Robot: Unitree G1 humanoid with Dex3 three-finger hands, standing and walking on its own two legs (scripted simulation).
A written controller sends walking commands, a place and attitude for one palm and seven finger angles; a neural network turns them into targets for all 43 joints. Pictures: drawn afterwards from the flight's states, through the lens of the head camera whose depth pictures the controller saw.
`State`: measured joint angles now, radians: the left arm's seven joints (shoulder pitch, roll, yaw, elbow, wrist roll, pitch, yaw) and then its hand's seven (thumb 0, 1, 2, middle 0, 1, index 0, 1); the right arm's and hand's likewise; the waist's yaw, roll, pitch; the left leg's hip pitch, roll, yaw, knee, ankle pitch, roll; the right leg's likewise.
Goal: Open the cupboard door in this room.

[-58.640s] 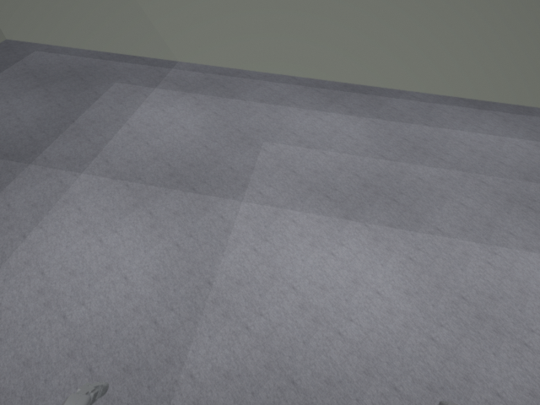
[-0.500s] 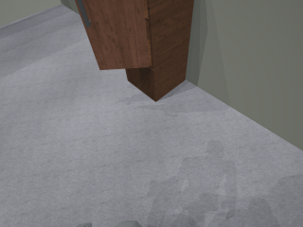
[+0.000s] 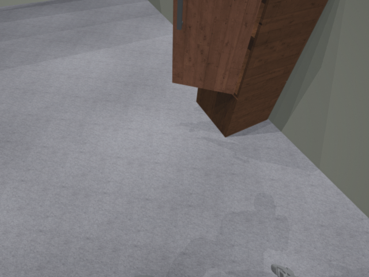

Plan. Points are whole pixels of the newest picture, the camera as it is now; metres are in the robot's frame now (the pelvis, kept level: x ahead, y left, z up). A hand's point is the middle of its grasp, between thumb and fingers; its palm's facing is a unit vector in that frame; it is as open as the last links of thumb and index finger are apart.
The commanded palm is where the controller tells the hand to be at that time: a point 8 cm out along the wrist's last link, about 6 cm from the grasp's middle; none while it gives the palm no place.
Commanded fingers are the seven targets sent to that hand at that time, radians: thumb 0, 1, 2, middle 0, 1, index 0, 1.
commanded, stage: take the last steps up to it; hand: left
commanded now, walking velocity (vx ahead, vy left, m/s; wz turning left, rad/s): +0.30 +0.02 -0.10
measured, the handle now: (181, 8) +1.11 +0.16 +0.06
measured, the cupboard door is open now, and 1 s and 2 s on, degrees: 48 48 48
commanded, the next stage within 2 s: come to a stop and stand still in 1.26 s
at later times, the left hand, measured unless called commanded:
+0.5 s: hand (143, 191) +0.35 +0.16 -0.15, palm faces -0.15 -0.97 -0.19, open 7.4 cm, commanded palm none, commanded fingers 0.00 0.90 0.90 -0.20 -0.30 -0.20 -0.30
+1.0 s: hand (130, 202) +0.32 +0.20 -0.18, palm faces +0.03 -0.99 -0.13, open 7.3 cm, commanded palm none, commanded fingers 0.00 0.90 0.90 -0.20 -0.30 -0.20 -0.30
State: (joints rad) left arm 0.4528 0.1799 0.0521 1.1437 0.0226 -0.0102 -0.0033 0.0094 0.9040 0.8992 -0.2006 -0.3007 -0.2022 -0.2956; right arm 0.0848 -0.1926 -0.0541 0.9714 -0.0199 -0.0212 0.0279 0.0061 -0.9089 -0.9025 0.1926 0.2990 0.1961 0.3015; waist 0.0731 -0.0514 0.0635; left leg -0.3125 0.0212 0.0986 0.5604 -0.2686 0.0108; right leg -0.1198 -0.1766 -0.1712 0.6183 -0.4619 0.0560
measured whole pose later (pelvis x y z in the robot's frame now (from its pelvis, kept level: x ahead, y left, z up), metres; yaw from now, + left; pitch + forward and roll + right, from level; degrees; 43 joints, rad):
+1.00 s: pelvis +0.38 +0.03 +0.00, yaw -3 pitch -1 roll +0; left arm 0.37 0.17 0.04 1.16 0.01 -0.03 0.00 0.00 0.91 0.90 -0.20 -0.30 -0.20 -0.30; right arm 0.12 -0.20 -0.06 1.01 -0.03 -0.07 0.00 0.01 -0.92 -0.90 0.19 0.30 0.20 0.30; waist 0.04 -0.05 0.07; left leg -0.37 0.03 0.13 0.61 -0.21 0.05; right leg -0.16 -0.07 -0.09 0.83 -0.50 -0.01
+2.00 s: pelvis +0.54 +0.05 +0.02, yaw -5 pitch +2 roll -2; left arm 0.22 0.24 0.08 1.03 0.02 0.06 0.02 0.01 0.91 0.90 -0.20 -0.30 -0.20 -0.30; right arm 0.15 -0.14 -0.02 0.97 -0.02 0.01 -0.05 0.00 -0.91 -0.90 0.20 0.30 0.20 0.30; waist 0.02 -0.04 0.06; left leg -0.32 0.02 0.09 0.46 -0.18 0.06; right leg -0.41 -0.01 0.03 1.08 -0.42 0.03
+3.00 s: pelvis +0.54 -0.04 +0.01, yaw -4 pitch -1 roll +1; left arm 0.31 0.11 0.01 1.15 0.00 0.00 0.04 0.01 0.91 0.90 -0.20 -0.30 -0.20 -0.30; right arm 0.25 -0.13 -0.02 1.16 -0.01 0.01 -0.05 0.01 -0.92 -0.90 0.20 0.30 0.20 0.30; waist 0.00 -0.02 0.04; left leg -0.21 0.06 0.00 0.45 -0.23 -0.06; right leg -0.03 0.01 -0.07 0.40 -0.36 -0.04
